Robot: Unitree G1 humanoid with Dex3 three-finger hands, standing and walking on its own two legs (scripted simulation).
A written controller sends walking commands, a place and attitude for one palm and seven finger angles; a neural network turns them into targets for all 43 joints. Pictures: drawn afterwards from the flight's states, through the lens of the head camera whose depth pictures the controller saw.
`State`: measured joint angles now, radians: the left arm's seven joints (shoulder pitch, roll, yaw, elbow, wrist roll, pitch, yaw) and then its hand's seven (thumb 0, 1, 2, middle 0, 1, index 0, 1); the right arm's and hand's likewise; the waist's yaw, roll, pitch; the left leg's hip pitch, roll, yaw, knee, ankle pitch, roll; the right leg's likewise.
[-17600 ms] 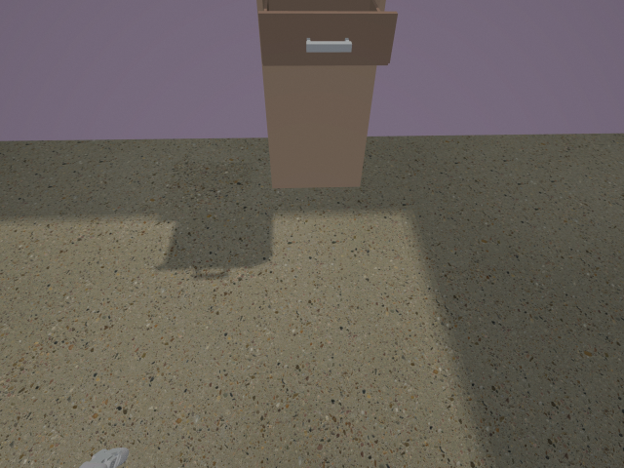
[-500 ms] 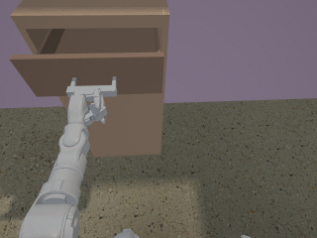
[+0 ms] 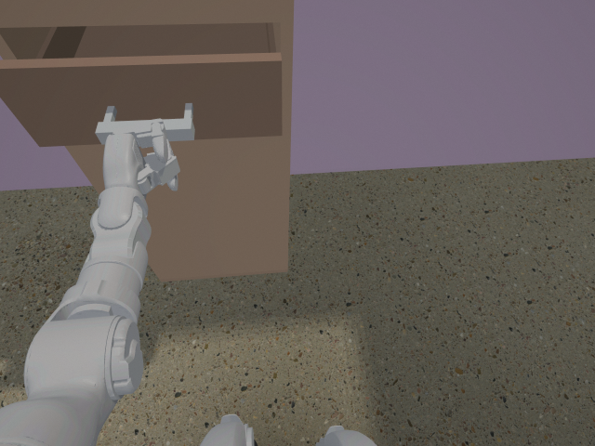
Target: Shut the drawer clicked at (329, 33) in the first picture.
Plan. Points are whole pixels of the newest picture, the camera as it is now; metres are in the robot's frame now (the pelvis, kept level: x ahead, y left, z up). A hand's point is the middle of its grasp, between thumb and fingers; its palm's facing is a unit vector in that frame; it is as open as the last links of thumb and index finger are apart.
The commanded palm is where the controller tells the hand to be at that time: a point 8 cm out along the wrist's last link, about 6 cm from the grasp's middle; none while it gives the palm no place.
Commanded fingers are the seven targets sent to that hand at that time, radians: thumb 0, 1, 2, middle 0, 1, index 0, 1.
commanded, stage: push the drawer shut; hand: left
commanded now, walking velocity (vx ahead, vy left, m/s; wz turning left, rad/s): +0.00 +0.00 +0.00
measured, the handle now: (148, 121) +0.56 +0.18 +0.09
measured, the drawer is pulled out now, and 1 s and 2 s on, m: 0.09 0.00 0.00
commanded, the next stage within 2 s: pull the fist back off the drawer in 1.12 s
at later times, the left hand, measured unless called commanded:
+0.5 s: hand (174, 129) +0.54 +0.15 +0.09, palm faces +0.05 -1.00 -0.02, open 3.4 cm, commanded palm +0.53 +0.19 +0.09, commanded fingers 0.00 0.90 0.90 -1.40 -1.60 -1.40 -1.60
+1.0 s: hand (170, 112) +0.58 +0.15 +0.09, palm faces +0.06 -1.00 -0.02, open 3.3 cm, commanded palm +0.58 +0.19 +0.09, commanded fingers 0.00 0.90 0.90 -1.40 -1.60 -1.40 -1.60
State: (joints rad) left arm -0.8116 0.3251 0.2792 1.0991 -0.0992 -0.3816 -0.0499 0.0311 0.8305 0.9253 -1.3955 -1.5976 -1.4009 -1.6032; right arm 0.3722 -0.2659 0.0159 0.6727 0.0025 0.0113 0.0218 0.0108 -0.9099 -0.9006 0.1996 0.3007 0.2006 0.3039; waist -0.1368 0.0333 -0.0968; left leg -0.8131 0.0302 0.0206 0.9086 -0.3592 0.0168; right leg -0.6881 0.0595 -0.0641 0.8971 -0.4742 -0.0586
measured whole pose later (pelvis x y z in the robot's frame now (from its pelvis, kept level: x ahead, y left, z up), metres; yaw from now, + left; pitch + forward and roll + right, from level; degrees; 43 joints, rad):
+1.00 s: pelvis +0.01 +0.02 -0.01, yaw -1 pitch +23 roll -4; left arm -1.18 0.53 0.38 1.37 0.04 -0.32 -0.03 0.06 0.71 0.92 -1.39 -1.60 -1.40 -1.60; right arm 0.48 -0.27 0.04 0.67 -0.06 0.04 0.05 0.01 -0.91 -0.90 0.20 0.30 0.20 0.30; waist -0.25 0.06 -0.11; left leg -1.02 0.04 0.00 1.00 -0.39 0.04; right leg -0.86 0.08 -0.08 0.93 -0.48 -0.04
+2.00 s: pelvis +0.02 +0.03 -0.01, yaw -2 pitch +21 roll -4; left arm -1.03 0.44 0.36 1.22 -0.03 -0.31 -0.01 0.02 0.88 0.90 -1.40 -1.60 -1.40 -1.60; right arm 0.47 -0.27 0.03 0.64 -0.05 0.05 0.07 0.01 -0.91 -0.90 0.20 0.30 0.20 0.30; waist -0.21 0.05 -0.12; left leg -0.94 0.04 0.02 0.97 -0.40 0.05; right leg -0.79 0.07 -0.05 0.89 -0.48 -0.02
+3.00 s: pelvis +0.02 +0.01 +0.06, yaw +0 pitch -4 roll +0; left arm 0.25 0.30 0.17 -0.18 -0.10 -0.08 0.07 0.02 0.89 0.90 -1.40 -1.60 -1.40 -1.60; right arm 0.18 -0.24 0.06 0.59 0.02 0.01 -0.06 0.02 -0.91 -0.90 0.20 0.30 0.20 0.30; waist 0.04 0.07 0.01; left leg -0.16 -0.01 0.04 0.41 -0.19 0.03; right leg -0.03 0.04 -0.01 0.38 -0.28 -0.04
